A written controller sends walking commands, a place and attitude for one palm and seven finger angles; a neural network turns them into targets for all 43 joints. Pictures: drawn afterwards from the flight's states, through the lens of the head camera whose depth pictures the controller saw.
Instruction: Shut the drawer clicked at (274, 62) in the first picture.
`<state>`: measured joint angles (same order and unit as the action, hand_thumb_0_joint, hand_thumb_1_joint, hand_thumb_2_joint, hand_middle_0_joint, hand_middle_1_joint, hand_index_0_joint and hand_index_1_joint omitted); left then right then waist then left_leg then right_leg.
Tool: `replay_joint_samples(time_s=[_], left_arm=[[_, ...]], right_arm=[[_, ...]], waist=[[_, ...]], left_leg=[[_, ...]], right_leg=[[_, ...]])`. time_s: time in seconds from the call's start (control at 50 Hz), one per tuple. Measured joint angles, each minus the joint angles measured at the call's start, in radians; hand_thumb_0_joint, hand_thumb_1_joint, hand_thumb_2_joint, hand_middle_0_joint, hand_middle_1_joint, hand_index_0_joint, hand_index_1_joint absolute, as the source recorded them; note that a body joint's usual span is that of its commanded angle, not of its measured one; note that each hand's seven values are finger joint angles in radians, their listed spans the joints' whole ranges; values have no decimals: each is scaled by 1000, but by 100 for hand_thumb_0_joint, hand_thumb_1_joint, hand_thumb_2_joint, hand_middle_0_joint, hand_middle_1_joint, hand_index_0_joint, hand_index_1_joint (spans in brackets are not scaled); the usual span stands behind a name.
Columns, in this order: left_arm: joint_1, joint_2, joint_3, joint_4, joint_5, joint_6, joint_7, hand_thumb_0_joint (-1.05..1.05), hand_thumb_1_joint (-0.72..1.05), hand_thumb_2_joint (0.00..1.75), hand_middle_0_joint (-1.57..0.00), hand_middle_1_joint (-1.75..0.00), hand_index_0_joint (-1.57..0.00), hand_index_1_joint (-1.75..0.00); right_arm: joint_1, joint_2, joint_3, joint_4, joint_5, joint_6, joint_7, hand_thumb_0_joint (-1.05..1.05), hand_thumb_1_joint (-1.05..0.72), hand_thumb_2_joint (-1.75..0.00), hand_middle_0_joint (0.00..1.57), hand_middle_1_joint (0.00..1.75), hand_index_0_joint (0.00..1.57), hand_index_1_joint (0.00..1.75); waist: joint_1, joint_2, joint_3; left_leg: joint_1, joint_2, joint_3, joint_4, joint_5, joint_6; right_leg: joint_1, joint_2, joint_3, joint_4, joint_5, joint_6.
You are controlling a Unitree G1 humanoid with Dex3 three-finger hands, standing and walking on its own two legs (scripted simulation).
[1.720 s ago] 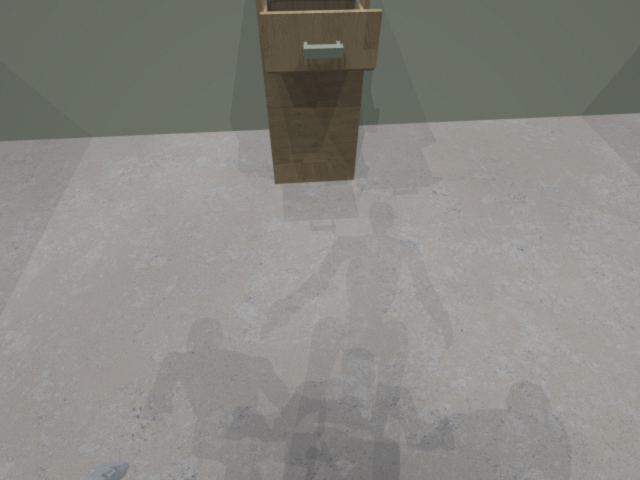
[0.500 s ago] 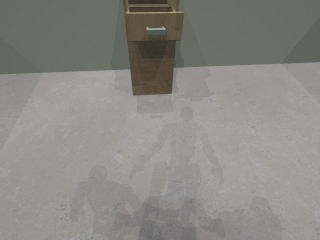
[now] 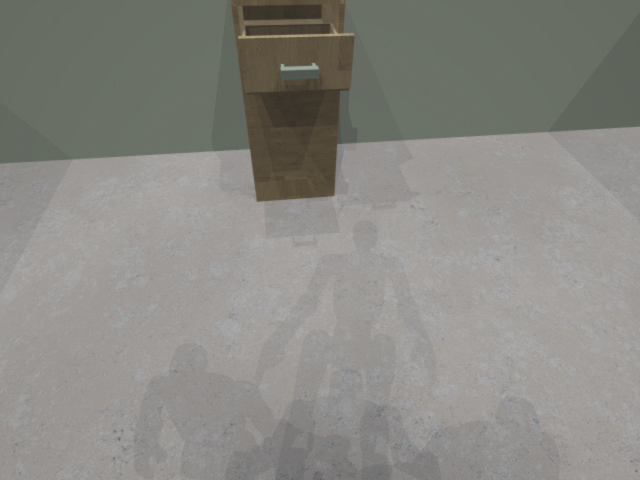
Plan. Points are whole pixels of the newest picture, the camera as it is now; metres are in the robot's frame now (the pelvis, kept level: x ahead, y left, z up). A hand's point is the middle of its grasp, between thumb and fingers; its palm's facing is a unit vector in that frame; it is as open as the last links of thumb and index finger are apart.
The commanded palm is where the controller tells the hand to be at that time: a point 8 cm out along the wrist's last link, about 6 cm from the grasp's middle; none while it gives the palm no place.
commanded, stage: walk to a spot facing it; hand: left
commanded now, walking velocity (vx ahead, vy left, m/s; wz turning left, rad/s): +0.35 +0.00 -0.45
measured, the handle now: (298, 69) +1.19 +0.16 +0.00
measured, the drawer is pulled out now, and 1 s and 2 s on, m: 0.29 0.29 0.29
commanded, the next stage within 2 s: turn to face it in 1.54 s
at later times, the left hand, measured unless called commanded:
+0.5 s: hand out of the picture +0.07 +0.16 -0.17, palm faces -0.04 -0.99 -0.14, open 7.4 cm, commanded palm none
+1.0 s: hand (304, 268) +0.56 +0.08 -0.16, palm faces -0.43 -0.88 -0.20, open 7.4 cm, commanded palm none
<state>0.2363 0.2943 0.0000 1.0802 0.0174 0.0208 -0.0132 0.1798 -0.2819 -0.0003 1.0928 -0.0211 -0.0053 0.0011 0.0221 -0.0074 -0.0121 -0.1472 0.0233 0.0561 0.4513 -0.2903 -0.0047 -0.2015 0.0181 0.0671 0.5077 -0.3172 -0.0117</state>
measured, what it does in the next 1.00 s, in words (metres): walks ahead, turning right: left foot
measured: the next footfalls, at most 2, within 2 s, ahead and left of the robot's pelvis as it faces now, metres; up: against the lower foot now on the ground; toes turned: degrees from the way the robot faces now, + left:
left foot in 0.54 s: +0.33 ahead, +0.10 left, +0.00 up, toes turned -4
right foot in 1.02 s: +0.46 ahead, -0.20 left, +0.00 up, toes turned -31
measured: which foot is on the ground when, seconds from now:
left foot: down 0.00-0.14, up 0.16-0.52, down 0.54-1.00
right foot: down 0.00-0.54, up 0.56-1.00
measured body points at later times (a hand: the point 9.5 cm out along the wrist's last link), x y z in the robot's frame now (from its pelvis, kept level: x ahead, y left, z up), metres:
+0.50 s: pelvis +0.16 +0.00 -0.01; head +0.20 +0.01 +0.44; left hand +0.07 +0.22 -0.16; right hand +0.25 -0.24 -0.14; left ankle +0.28 +0.10 -0.72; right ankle +0.01 -0.11 -0.74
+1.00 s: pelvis +0.37 -0.04 -0.01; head +0.39 -0.06 +0.44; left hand +0.58 +0.12 -0.14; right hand +0.19 -0.21 -0.16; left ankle +0.29 +0.10 -0.74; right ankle +0.43 -0.18 -0.73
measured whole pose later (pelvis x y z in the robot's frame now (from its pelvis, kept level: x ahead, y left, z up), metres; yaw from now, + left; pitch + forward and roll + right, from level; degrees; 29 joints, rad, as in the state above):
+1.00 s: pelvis +0.37 -0.04 -0.01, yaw -23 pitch -1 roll +1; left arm 0.09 0.20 0.06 0.95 0.03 0.00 -0.04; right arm 0.45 -0.18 -0.05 1.11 -0.03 -0.06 -0.01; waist -0.06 0.00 0.07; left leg 0.03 0.08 0.31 0.43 -0.42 -0.04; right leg -0.46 -0.07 -0.12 0.62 -0.21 -0.05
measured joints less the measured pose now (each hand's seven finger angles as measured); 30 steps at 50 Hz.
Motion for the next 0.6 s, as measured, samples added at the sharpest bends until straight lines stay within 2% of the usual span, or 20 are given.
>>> replay_joint_samples(time_s=[0.04,0.1,0.12,0.16,0.18,0.22,0.26,0.32,0.38,0.48,0.52,0.54,0.6], left_arm=[[38,-18,7,-9,2,1,-8,1,91,90,-20,-30,-20,-30],[86,-53,18,-14,3,-3,-18,1,91,90,-20,-30,-20,-30],[98,-66,20,-16,5,-8,-20,1,91,90,-20,-30,-20,-30],[113,-93,24,-18,5,-33,-17,1,91,90,-20,-30,-20,-30],[125,-104,25,-21,2,-49,-11,1,91,90,-20,-30,-20,-30],[156,-127,25,-24,0,-70,4,1,91,90,-20,-30,-20,-30],[190,-149,21,-15,3,-77,12,1,91,90,-20,-30,-20,-30],[234,-176,16,14,5,-77,15,1,91,90,-20,-30,-20,-30],[259,-190,16,38,7,-75,17,1,90,90,-20,-30,-20,-30],[267,-178,29,55,8,-74,22,1,90,90,-21,-30,-21,-30],[274,-168,37,56,5,-74,23,1,90,90,-21,-30,-21,-30],[277,-167,43,56,0,-70,21,1,90,90,-21,-30,-21,-30],[221,-132,56,56,-2,-50,19,1,91,90,-20,-30,-20,-30]], right_arm=[[31,21,-6,-13,0,-5,2,1,-90,-90,20,29,20,30],[73,45,-17,-21,0,-14,2,1,-90,-90,21,29,20,30],[88,49,-20,-21,0,-16,2,1,-90,-90,21,29,20,30],[117,54,-26,-10,4,-10,0,1,-90,-90,21,29,20,30],[125,60,-26,1,3,-2,1,1,-90,-90,21,29,20,30],[122,70,-28,16,2,8,3,1,-90,-90,20,29,20,30],[102,77,-33,10,0,8,6,1,-90,-90,20,29,20,30],[57,89,-43,-25,1,4,13,1,-90,-90,20,29,20,30],[5,103,-49,-65,5,-5,21,1,-90,-90,20,29,20,30],[-69,124,-47,-111,10,-26,27,1,-90,-90,20,29,20,30],[-83,129,-39,-127,7,-47,22,1,-90,-90,20,29,20,30],[-87,128,-37,-136,1,-62,17,1,-90,-90,20,29,20,30],[-77,152,-31,-137,-2,-80,3,1,-90,-90,20,29,20,30]], waist=[[2,-3,-1],[7,2,14],[4,11,21],[-4,41,31],[3,41,32],[19,34,38],[25,26,42],[20,15,44],[22,6,50],[42,-10,68],[45,-17,67],[42,-9,64],[33,-43,73]], left_leg=[[0,6,20,28,-28,-3],[17,25,57,66,-77,-15],[16,38,61,96,-100,-22],[-43,68,42,255,-173,-11],[-91,64,27,368,-202,-6],[-186,53,15,553,-197,-5],[-269,54,21,629,-146,-13],[-367,66,31,608,-54,-28],[-419,76,28,511,19,-32],[-381,61,33,280,62,-11],[-305,45,46,164,82,6],[-283,51,45,148,112,25],[-243,46,96,218,34,43]], right_leg=[[-27,-2,-2,69,-50,-12],[-59,-16,-64,133,-85,-12],[-51,-13,-80,117,-47,-16],[-40,10,-108,128,-41,-31],[-30,15,-111,124,-57,-38],[4,21,-101,80,-64,-47],[44,23,-83,16,-43,-44],[98,21,-53,-77,-15,-41],[146,18,-23,-142,-6,-31],[219,5,14,-165,-56,-3],[215,0,32,-81,-122,6],[172,8,27,38,-162,0],[-28,-5,-4,529,-166,-30]])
